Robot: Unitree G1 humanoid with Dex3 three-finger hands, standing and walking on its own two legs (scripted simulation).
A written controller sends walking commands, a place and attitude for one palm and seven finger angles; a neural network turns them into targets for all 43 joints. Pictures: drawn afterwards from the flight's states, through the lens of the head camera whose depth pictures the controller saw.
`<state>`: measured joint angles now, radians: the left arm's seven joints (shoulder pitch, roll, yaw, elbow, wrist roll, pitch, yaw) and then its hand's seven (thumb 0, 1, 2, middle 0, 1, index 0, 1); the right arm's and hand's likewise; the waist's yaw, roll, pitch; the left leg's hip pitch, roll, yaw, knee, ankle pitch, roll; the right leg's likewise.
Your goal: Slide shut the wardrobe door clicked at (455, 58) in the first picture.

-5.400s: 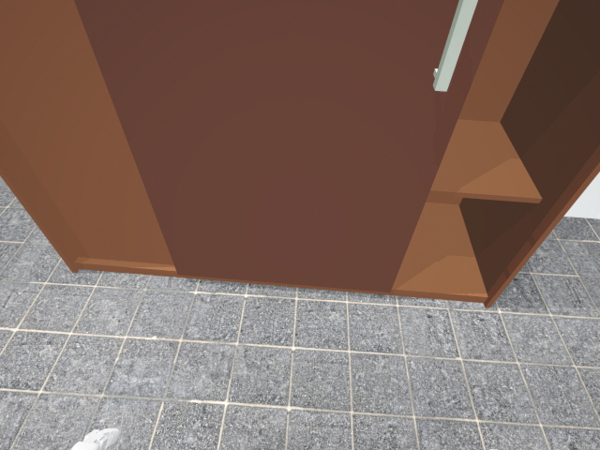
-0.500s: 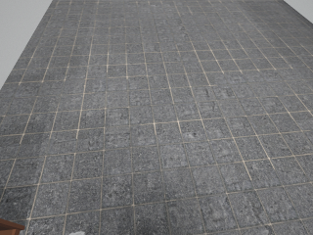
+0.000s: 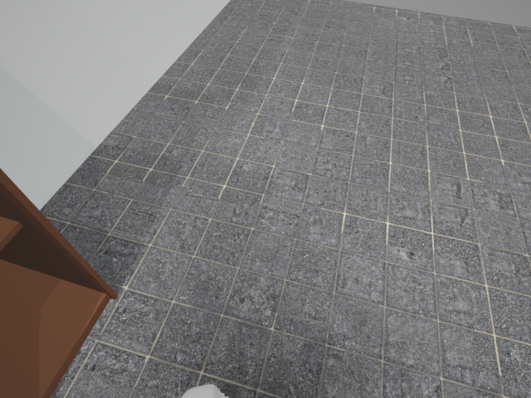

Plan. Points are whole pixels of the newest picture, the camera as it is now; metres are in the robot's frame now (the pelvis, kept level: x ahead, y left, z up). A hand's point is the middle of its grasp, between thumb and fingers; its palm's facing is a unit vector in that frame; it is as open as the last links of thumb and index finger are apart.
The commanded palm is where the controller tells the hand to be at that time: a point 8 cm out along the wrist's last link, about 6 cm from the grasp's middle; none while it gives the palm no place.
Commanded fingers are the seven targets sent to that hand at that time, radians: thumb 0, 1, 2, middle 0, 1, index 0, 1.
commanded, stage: turn to face it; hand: left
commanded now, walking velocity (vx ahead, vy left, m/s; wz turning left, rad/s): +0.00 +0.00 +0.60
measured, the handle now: out of the picture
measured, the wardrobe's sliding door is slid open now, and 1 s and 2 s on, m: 0.38 0.38 0.38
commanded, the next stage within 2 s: none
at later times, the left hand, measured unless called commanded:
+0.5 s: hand out of the picture +0.05 +0.22 -0.14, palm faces +0.30 -0.91 -0.28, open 7.3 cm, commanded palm none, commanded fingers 0.00 0.90 0.90 -0.20 -0.30 -0.20 -0.30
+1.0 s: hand out of the picture -0.13 +0.20 -0.19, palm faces +0.62 -0.75 -0.23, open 7.3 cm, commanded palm none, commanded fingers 0.00 0.90 0.90 -0.20 -0.30 -0.20 -0.30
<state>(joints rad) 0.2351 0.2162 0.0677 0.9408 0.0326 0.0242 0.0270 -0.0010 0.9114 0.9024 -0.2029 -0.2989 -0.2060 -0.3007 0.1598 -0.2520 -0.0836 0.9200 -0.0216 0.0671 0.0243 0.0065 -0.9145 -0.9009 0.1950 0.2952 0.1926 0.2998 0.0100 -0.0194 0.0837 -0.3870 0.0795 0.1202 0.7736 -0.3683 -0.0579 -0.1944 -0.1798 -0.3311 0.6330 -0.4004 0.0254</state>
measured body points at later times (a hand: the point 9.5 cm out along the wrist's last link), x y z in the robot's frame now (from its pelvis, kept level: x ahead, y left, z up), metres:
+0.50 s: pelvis -0.01 -0.01 +0.00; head +0.02 -0.02 +0.45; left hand +0.03 +0.27 -0.12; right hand +0.13 -0.23 -0.15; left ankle +0.02 +0.12 -0.73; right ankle +0.02 -0.13 -0.73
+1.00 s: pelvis -0.03 +0.02 -0.01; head +0.00 +0.07 +0.44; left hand -0.17 +0.24 -0.17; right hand +0.22 -0.13 -0.13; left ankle -0.09 +0.10 -0.73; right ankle +0.02 -0.13 -0.70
